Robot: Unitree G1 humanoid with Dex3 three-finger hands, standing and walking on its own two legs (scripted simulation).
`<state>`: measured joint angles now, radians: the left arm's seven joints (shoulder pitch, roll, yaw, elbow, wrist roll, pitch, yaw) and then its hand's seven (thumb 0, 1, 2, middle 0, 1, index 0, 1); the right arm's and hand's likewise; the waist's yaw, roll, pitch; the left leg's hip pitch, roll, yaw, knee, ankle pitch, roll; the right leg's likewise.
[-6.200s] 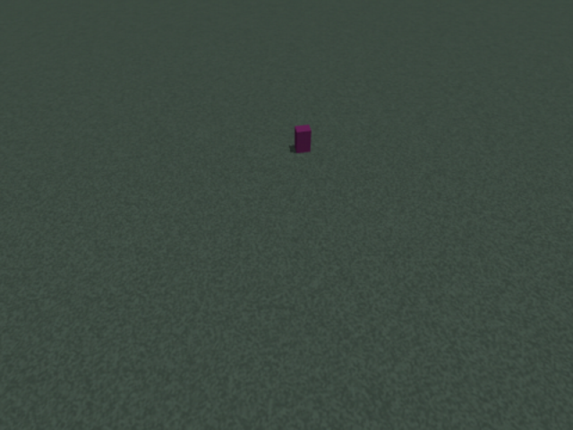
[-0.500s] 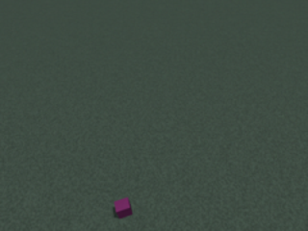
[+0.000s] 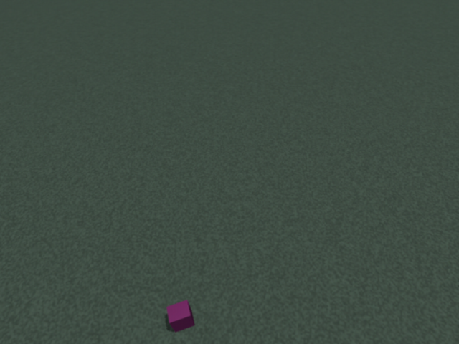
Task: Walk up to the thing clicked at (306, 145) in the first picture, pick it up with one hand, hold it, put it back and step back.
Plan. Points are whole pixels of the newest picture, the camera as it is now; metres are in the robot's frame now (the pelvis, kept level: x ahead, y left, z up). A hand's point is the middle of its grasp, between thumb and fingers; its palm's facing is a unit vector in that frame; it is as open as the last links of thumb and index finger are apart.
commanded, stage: stand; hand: left
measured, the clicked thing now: (181, 316) +0.36 +0.22 -0.71
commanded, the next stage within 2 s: go down in 1.62 s
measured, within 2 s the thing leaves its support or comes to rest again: neither
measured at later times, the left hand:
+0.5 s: hand out of the picture +0.08 +0.25 -0.15, palm faces -0.02 -0.93 -0.36, open 7.4 cm
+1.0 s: hand out of the picture +0.07 +0.25 -0.16, palm faces -0.03 -0.94 -0.35, open 7.4 cm
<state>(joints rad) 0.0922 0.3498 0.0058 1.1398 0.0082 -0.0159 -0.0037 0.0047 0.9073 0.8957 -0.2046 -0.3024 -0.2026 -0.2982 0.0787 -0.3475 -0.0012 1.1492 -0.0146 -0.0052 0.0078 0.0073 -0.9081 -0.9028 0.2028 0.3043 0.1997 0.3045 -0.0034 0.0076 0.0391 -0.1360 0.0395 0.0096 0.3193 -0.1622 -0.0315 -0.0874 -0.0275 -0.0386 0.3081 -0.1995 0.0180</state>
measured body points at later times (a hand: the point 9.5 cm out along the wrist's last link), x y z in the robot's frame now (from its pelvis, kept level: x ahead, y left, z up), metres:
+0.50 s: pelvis +0.00 +0.00 +0.00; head +0.01 -0.01 +0.45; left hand +0.08 +0.30 -0.13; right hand +0.08 -0.30 -0.13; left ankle +0.01 +0.14 -0.75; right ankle -0.02 -0.13 -0.75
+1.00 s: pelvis +0.00 +0.00 +0.00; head +0.01 -0.01 +0.45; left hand +0.07 +0.30 -0.13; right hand +0.06 -0.31 -0.14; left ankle +0.01 +0.14 -0.75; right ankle -0.02 -0.13 -0.75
